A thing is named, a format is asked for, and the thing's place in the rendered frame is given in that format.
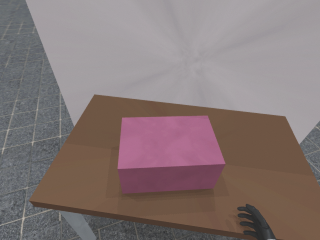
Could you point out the carton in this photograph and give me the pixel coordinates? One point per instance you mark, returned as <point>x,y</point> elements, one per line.
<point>168,153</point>

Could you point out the robot right hand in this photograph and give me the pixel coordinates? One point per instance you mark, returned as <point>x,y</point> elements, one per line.
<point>259,224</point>

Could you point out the table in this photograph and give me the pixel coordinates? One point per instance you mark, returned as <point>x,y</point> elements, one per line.
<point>265,167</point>

